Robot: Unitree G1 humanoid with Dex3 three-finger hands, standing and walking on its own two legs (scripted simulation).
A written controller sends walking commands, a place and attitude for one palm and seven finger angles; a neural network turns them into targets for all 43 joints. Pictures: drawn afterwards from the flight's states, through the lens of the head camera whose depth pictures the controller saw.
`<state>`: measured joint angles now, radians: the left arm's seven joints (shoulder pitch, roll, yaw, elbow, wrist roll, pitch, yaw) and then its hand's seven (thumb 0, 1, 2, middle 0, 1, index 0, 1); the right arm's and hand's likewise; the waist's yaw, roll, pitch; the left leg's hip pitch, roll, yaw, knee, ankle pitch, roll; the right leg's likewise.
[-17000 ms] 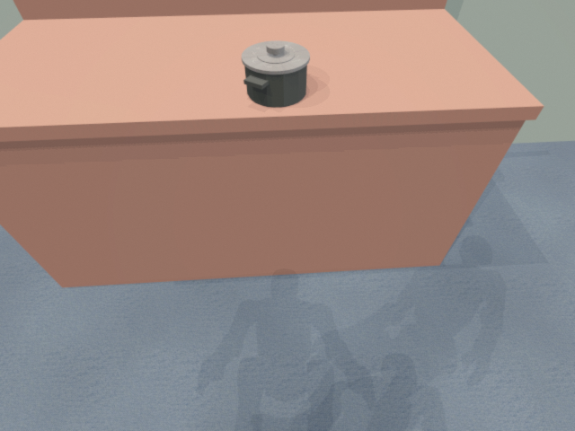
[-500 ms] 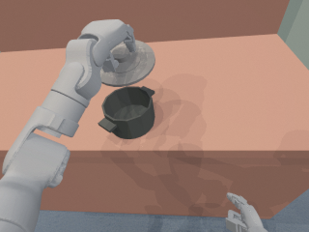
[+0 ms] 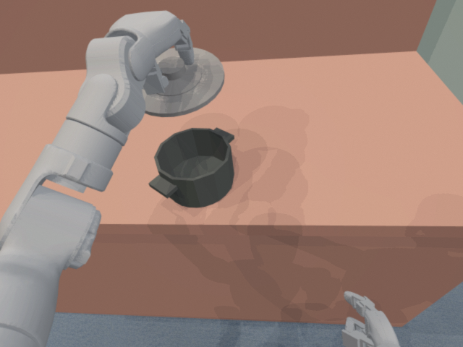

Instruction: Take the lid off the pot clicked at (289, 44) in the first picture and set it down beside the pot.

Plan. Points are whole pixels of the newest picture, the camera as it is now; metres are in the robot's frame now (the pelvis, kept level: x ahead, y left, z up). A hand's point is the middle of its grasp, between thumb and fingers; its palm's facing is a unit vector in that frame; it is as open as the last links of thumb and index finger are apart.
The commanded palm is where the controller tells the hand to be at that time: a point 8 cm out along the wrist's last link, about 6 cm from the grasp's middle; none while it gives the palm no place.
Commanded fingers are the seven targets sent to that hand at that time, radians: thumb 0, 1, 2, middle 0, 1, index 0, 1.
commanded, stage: move the lid sideways beside the pot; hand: left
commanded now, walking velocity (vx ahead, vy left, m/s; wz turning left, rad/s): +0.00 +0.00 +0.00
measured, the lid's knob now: (171, 68) +0.48 +0.10 +0.26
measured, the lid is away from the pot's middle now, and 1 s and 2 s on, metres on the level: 0.02 0.12 0.23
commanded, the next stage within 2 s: none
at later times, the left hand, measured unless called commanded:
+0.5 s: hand (127, 77) +0.44 +0.16 +0.28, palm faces -0.09 -0.02 -1.00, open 7.8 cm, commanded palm +0.41 +0.17 +0.35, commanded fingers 0.00 0.57 1.14 -1.28 -1.07 -0.83 -0.90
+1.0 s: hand (88, 82) +0.43 +0.22 +0.27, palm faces -0.13 -0.02 -0.99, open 7.8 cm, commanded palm +0.41 +0.23 +0.35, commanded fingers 0.00 0.57 1.14 -1.28 -1.07 -0.83 -0.90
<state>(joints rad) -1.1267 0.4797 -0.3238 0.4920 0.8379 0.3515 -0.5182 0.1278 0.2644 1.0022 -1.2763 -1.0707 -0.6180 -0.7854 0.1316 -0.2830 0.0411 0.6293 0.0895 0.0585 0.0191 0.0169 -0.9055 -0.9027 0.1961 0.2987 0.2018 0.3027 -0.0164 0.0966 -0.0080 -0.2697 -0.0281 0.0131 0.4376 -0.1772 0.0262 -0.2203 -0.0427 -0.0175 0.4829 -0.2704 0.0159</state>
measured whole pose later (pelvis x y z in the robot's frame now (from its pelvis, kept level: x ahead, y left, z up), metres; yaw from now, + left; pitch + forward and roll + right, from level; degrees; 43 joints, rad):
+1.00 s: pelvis +0.00 +0.01 +0.00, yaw +1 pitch +1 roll +0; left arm -1.09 0.67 -0.21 0.54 0.88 0.27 -0.60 0.13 0.27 1.00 -1.28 -1.07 -0.62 -0.78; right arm 0.17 -0.29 0.03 0.61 0.10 0.09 0.00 0.02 -0.91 -0.90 0.20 0.30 0.20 0.30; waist -0.03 0.08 0.02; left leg -0.29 -0.03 0.00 0.45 -0.17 0.04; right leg -0.22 -0.04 -0.03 0.45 -0.25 0.02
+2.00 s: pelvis +0.00 +0.02 +0.00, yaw +1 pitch +4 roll -1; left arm -1.10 0.88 -0.04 0.70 0.94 0.11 -0.62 0.12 0.27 1.00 -1.27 -1.07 -0.61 -0.78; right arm 0.23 -0.31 0.02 0.61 0.11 0.15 -0.01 0.01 -0.90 -0.90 0.20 0.30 0.20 0.30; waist -0.06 0.07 0.03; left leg -0.34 -0.02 -0.01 0.46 -0.18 0.05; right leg -0.23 -0.03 -0.04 0.39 -0.22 0.03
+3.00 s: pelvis +0.00 +0.01 +0.00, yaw +1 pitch +3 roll -2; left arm -0.95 0.84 -0.02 0.70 0.90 0.09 -0.59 0.13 0.28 1.00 -1.27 -1.07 -0.61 -0.78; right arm 0.23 -0.31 0.01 0.61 0.11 0.15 -0.02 0.01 -0.90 -0.90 0.20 0.30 0.20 0.30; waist -0.06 0.07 0.04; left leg -0.33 -0.01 -0.02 0.48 -0.19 0.04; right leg -0.22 -0.02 -0.04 0.39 -0.22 0.03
